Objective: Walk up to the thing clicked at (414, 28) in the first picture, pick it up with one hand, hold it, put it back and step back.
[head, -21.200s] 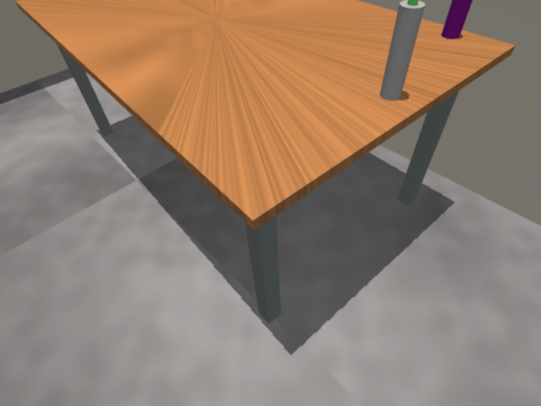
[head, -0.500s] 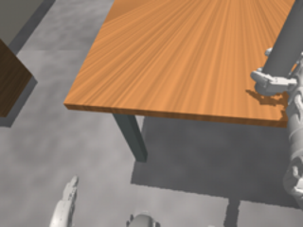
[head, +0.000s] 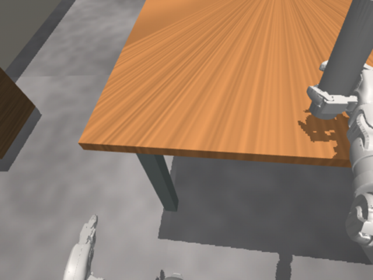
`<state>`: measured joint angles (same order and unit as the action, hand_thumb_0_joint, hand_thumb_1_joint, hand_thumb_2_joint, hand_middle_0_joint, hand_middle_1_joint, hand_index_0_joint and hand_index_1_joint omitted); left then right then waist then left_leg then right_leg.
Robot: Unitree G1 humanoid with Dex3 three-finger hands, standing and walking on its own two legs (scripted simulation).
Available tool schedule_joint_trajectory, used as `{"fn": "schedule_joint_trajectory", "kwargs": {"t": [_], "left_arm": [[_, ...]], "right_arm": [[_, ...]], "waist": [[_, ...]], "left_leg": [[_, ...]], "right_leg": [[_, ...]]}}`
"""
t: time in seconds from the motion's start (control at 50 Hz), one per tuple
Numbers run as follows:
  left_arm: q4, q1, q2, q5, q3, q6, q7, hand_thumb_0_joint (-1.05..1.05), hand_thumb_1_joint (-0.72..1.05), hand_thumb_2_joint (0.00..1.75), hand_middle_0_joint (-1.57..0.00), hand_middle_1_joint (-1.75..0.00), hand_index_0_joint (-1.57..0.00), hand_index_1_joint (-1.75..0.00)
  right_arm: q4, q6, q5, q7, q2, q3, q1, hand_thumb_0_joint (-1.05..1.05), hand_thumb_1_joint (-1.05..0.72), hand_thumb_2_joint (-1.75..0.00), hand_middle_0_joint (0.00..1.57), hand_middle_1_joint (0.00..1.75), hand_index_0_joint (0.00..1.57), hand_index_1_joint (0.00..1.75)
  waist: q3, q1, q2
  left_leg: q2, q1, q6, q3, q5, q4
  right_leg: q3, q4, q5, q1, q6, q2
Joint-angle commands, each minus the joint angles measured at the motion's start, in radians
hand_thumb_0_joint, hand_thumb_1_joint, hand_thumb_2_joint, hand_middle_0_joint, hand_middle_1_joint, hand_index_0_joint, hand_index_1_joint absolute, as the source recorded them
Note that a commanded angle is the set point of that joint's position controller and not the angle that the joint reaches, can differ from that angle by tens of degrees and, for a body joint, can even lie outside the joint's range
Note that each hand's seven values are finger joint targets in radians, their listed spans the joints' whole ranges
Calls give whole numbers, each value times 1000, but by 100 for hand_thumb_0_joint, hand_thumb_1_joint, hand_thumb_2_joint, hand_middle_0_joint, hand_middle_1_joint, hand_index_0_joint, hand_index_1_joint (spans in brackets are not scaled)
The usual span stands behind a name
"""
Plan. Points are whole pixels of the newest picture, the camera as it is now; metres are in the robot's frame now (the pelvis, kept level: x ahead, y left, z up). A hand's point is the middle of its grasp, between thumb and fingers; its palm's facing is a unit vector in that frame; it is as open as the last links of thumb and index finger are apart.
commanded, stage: settle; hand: right
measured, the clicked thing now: (349, 53) +0.51 -0.20 +0.20
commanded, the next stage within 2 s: lift in 0.30 s
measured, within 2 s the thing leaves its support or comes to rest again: neither
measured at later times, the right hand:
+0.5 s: hand (335, 83) +0.49 -0.20 +0.14, palm faces +0.14 +0.99 +0.00, open 8.1 cm
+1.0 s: hand (359, 74) +0.43 -0.19 +0.21, palm faces +0.13 +0.99 -0.02, open 8.0 cm
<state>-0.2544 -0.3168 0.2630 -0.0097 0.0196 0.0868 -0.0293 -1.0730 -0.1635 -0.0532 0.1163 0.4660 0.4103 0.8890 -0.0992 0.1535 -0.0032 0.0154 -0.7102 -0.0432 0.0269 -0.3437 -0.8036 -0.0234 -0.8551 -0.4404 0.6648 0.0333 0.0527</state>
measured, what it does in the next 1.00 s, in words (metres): stands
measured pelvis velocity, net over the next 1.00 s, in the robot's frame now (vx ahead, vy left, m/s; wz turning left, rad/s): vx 0.00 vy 0.00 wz -0.01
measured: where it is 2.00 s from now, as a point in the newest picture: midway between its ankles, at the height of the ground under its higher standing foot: outside the picture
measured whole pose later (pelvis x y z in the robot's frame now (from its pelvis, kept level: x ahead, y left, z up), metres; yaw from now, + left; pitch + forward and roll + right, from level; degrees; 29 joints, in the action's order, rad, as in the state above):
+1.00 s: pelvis +0.00 +0.00 +0.02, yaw +0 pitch +6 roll +0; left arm -0.37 -0.36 0.23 0.02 0.04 0.11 -0.06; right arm -0.59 0.09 -0.15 0.09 0.33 0.29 0.66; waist -0.09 0.03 0.04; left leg 0.03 -0.46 -0.05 0.03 -0.30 -0.66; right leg -0.01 -0.69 -0.38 0.40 0.03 0.04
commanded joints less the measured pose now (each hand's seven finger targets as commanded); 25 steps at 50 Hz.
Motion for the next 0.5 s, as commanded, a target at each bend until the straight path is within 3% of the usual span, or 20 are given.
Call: {"fn": "schedule_joint_trajectory", "kwargs": {"t": [0.0,0.02,0.04,0.06,0.1,0.12,0.14,0.16,0.22,0.24,0.26,0.28,0.32,0.34,0.36,0.38,0.4,0.44,0.46,0.48], "left_arm": [[-6,-163,48,-1,21,43,12,0,-54,5,-5,-6,-6,-6],[110,-37,83,2,46,60,8,0,-55,5,-6,-6,-6,-6],[237,55,160,2,103,75,-3,0,-55,5,-6,-5,-5,-6],[226,33,191,-3,132,73,-8,0,-55,5,-5,-5,-5,-6],[1,-167,121,-5,97,45,2,0,-55,6,-5,-6,-5,-6],[60,-51,89,4,65,57,8,0,-55,6,-5,-6,-5,-6],[287,161,152,10,97,87,-5,0,-56,6,-5,-5,-5,-6],[311,159,211,6,147,92,-22,0,-57,7,-5,-5,-4,-6],[24,-125,99,8,71,48,-8,0,-55,6,-5,-5,-5,-6],[135,17,73,14,30,66,-3,0,-55,6,-5,-5,-5,-6],[262,134,133,12,77,84,-16,0,-57,6,-5,-5,-4,-5],[268,94,166,9,102,83,-25,0,-56,6,-5,-4,-4,-5],[-15,-153,69,2,39,51,-9,0,-54,5,-5,-5,-5,-5],[-43,-117,33,7,18,52,1,0,-54,5,-5,-6,-5,-5],[104,43,71,8,25,76,-6,0,-55,5,-5,-5,-5,-6],[281,184,145,10,76,97,-19,0,-56,6,-5,-5,-5,-6],[173,44,186,0,123,83,-27,0,-55,5,-5,-5,-5,-5],[-86,-179,77,5,69,47,-6,0,-54,5,-5,-6,-6,-6],[-16,-78,71,9,54,61,-3,0,-53,5,-5,-6,-6,-6],[223,141,118,12,61,95,-11,0,-54,5,-5,-6,-6,-5]], "right_arm": [[145,-72,-42,23,164,-29,426,0,-30,-137,134,149,139,149],[303,-96,-46,17,218,-7,564,0,-33,-133,133,144,137,145],[478,-117,-41,-1,392,89,686,0,-39,-132,134,144,137,144],[569,-116,-31,-5,444,97,732,0,-37,-136,135,148,138,148],[223,-56,-45,8,195,0,467,0,-32,-138,134,149,138,149],[222,-62,-59,12,138,-26,481,0,-33,-134,132,145,136,145],[440,-96,-57,1,260,29,666,0,-36,-135,132,145,136,145],[648,-121,-50,-14,430,98,833,0,-40,-135,136,147,139,147],[188,-45,-50,2,162,-25,436,0,-33,-139,134,150,138,150],[163,-54,-52,5,132,-31,449,0,-31,-139,132,149,136,149],[497,-104,-45,-11,340,54,706,0,-37,-137,134,147,137,148],[547,-106,-28,-19,465,113,772,0,-41,-141,137,152,140,152],[254,-52,-38,2,223,-7,505,0,-33,-144,136,155,141,155],[199,-49,-51,11,138,-50,488,0,-32,-142,134,152,138,152],[282,-70,-54,1,198,-14,587,0,-35,-139,131,148,135,148],[531,-100,-44,-14,375,65,763,0,-43,-141,134,150,137,150],[593,-96,-32,-19,472,107,781,0,-35,-141,137,152,141,152],[236,-34,-47,-1,192,-19,446,0,-23,-140,133,151,138,151],[282,-42,-61,7,126,-61,497,0,-23,-136,130,147,134,147],[469,-70,-63,-5,223,-5,648,0,-28,-134,129,144,133,144]], "waist": [[-317,0,144],[-435,13,138],[-632,-6,169],[-712,-30,227],[-376,3,142],[-361,15,78],[-586,7,73],[-763,-26,141],[-338,-7,48],[-377,-1,6],[-612,-26,93],[-720,-51,141],[-381,-35,142],[-316,-10,111],[-412,-4,84],[-653,-32,129],[-693,-49,206],[-340,-28,164],[-364,-3,112],[-580,-16,94]], "left_leg": [[-34,211,43,-48,360,76],[-28,250,38,-40,402,75],[-26,317,38,-38,469,60],[-25,345,40,-34,503,48],[-36,230,45,-50,416,74],[-36,235,41,-52,392,86],[-28,328,36,-45,437,81],[-22,410,37,-37,490,64],[-35,287,40,-53,362,107],[-32,288,35,-49,359,113],[-19,379,34,-34,414,100],[-18,413,33,-30,449,86],[-28,295,42,-42,391,107],[-33,257,40,-48,357,118],[-31,271,34,-44,365,123],[-22,370,32,-35,423,106],[-21,385,38,-31,459,93],[-31,271,43,-44,388,122],[-33,271,38,-46,380,132],[-28,360,35,-43,447,120]], "right_leg": [[39,104,421,-214,-23,-50],[39,94,451,-250,-23,-45],[37,84,533,-339,-19,-40],[43,70,593,-394,-17,-41],[35,93,513,-272,-20,-45],[27,109,468,-237,-24,-41],[27,100,486,-308,-27,-35],[38,93,528,-379,-24,-38],[33,135,393,-228,-31,-49],[31,138,391,-225,-35,-42],[41,127,426,-293,-33,-43],[50,113,465,-357,-30,-44],[45,138,432,-275,-23,-52],[36,148,416,-253,-24,-46],[33,142,425,-279,-26,-37],[39,130,469,-361,-25,-37],[49,121,515,-404,-19,-42],[44,145,463,-304,-19,-49],[37,151,447,-308,-23,-43],[36,143,508,-373,-22,-37]]}}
